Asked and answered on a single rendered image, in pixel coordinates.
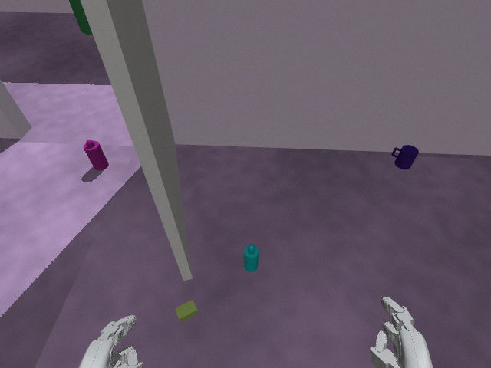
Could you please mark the left robot hand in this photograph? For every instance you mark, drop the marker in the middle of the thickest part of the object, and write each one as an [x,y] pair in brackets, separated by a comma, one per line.
[100,353]

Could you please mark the right robot hand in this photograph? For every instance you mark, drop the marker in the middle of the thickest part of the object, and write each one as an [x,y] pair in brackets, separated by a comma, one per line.
[409,344]

